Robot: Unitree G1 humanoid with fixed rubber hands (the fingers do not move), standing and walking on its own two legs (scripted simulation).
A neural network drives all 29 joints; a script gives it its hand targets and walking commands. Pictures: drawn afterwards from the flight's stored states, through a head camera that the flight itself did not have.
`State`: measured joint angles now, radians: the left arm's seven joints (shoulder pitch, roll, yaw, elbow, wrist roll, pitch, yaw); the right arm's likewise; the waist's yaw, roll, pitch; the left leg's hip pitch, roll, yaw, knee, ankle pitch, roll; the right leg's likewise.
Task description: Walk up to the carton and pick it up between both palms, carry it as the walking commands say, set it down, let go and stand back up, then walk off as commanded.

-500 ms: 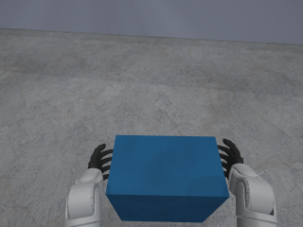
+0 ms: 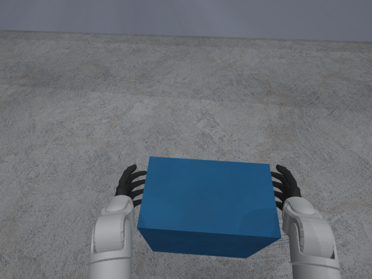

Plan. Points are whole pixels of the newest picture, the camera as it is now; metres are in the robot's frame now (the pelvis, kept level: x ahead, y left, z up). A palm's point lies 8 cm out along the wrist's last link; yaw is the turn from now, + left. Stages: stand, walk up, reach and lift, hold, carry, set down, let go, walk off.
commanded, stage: carry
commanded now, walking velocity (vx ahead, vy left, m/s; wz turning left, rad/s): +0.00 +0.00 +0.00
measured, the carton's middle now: (203, 213) +0.28 -0.01 -0.05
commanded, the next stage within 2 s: none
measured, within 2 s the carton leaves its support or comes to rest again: neither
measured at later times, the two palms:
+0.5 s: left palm (102, 174) +0.33 +0.20 +0.07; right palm (260, 175) +0.31 -0.14 +0.06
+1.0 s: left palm (87, 177) +0.32 +0.23 +0.07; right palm (246, 172) +0.32 -0.11 +0.06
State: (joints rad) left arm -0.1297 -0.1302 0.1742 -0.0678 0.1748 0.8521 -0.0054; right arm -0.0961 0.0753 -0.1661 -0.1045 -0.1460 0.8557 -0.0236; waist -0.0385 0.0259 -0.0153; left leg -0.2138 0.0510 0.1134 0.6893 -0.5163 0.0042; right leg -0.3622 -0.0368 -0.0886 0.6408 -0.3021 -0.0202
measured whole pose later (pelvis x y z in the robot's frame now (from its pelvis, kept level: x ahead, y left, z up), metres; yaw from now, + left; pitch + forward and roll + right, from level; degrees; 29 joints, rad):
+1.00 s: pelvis +0.07 +0.06 +0.02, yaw +1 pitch +2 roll -2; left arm -0.05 -0.11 0.11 -0.16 0.15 0.92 0.04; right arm -0.02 0.12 -0.17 -0.16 -0.15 0.93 -0.03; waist 0.00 0.04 -0.11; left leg -0.11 0.00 0.15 0.60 -0.39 0.00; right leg -0.27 -0.09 -0.16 0.54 -0.24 0.02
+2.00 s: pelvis +0.06 +0.05 +0.01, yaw +4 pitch +4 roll -2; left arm -0.08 -0.13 0.11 -0.23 0.14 0.89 0.12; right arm -0.14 0.13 -0.16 -0.23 -0.11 0.87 -0.08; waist 0.00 -0.01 0.03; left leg -0.14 0.02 0.16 0.52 -0.45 0.04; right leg -0.36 -0.08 -0.22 0.56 -0.25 0.00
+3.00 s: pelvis +0.04 +0.06 +0.01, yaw +4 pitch +2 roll -1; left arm -0.13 -0.13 0.12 -0.01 0.22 0.76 0.07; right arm -0.11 0.13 -0.18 -0.02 -0.19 0.75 -0.07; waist 0.01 0.01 -0.04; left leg -0.11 0.01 0.21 0.51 -0.42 0.06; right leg -0.34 -0.10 -0.17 0.55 -0.22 0.03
